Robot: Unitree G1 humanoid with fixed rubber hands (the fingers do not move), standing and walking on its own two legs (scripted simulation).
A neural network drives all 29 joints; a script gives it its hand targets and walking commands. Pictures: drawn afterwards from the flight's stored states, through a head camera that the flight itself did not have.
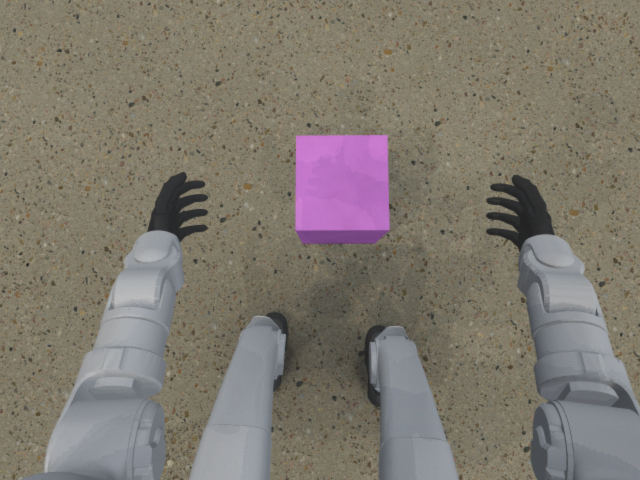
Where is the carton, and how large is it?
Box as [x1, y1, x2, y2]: [295, 135, 389, 243]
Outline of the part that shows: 296,136 295,230 302,243 374,243 389,229 387,136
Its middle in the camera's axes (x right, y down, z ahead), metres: +0.04 -0.12 +0.95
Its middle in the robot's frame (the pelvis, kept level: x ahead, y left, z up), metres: +0.53 -0.01 -0.56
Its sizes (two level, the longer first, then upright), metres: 0.210 0.200 0.250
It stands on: the floor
